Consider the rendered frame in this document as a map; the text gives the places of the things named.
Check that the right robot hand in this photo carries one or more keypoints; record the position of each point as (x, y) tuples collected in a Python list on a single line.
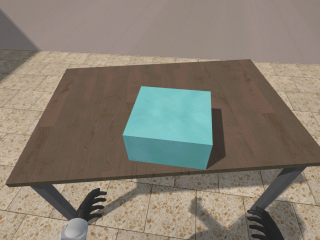
[(269, 227)]

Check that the robot left forearm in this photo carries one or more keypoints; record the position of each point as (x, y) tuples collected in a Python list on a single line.
[(75, 229)]

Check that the carton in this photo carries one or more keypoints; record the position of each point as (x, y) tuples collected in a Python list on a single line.
[(170, 127)]

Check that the table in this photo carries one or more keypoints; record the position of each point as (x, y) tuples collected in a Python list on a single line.
[(79, 137)]

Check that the left robot hand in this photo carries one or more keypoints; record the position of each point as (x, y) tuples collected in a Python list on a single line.
[(86, 207)]

